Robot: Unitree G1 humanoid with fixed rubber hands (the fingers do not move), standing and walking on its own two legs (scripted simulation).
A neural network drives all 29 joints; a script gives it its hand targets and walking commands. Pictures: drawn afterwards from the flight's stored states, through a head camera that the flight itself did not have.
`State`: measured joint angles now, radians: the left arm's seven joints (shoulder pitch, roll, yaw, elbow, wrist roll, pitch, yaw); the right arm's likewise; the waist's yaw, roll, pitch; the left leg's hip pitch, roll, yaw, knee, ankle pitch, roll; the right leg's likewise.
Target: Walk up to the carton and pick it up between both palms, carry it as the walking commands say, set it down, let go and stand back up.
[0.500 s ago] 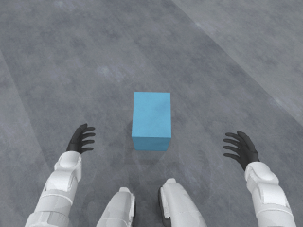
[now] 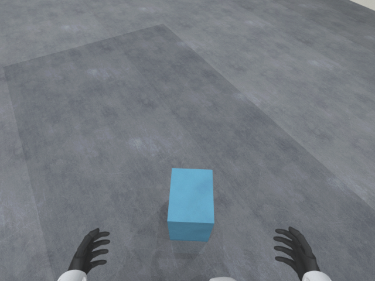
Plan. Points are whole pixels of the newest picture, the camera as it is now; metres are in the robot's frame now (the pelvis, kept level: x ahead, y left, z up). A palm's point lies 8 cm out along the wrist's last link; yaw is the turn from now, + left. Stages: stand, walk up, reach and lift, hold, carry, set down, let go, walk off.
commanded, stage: let go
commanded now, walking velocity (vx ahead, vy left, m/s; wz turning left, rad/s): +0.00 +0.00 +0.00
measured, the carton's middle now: (190, 206) +0.50 -0.05 -0.62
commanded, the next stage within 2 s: stand in 0.22 s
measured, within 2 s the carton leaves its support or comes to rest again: neither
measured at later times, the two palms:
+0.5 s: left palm (71, 274) +0.16 +0.24 -0.09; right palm out of the picture +0.12 -0.26 -0.07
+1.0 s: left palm out of the picture +0.09 +0.24 -0.10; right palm out of the picture +0.03 -0.27 -0.10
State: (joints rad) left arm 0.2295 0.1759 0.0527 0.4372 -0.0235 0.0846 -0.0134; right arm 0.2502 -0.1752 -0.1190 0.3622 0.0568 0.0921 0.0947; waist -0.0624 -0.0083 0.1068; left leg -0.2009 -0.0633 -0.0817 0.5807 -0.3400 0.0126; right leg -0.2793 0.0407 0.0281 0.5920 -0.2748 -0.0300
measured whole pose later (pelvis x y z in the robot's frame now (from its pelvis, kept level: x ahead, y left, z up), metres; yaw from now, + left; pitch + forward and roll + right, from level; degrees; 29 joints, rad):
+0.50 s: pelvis +0.02 +0.01 +0.00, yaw +0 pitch +0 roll -1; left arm 0.25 0.18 0.05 0.73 -0.01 0.01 0.00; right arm 0.32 -0.23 -0.12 0.63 0.00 0.01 0.00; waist -0.06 0.00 -0.15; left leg -0.20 -0.06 -0.08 0.57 -0.36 0.03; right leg -0.26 0.04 0.03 0.56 -0.29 -0.02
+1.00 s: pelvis -0.01 +0.00 +0.00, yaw +0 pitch -3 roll +0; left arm 0.31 0.19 0.05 0.86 -0.01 -0.02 0.00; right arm 0.42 -0.24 -0.12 0.75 0.00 -0.03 -0.01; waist -0.06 0.00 -0.18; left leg -0.20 -0.06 -0.08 0.57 -0.32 0.03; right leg -0.26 0.04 0.03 0.56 -0.24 -0.02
